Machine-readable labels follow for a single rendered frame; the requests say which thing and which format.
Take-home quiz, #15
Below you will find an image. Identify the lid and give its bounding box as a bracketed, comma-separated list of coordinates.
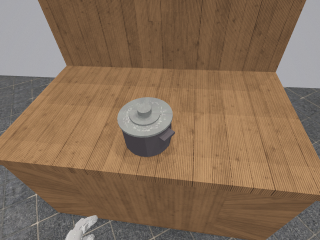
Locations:
[117, 97, 173, 138]

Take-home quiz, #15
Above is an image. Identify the pot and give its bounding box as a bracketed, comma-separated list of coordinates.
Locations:
[122, 123, 175, 157]

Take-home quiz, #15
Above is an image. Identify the knob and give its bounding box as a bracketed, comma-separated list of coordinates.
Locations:
[137, 103, 152, 117]

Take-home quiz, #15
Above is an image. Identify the table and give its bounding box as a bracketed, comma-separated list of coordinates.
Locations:
[0, 0, 320, 240]

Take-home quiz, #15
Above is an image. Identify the robot left hand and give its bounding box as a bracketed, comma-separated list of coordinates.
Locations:
[65, 215, 98, 240]

